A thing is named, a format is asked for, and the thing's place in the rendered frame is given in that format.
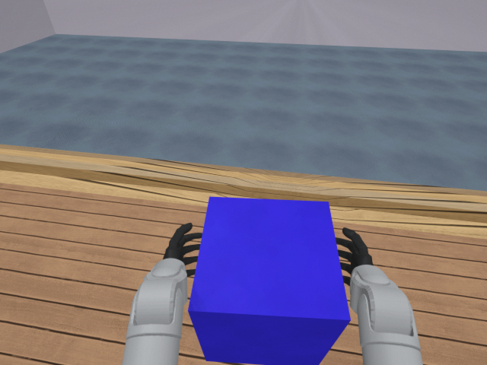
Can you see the robot right forearm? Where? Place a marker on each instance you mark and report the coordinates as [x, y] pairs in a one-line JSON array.
[[386, 322]]

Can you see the right robot hand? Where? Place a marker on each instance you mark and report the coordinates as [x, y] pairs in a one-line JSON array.
[[359, 255]]

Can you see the robot left forearm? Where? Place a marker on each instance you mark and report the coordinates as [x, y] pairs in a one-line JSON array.
[[155, 323]]

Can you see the carton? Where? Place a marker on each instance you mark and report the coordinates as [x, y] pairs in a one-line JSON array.
[[268, 287]]

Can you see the left robot hand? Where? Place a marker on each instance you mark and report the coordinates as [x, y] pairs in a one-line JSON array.
[[176, 248]]

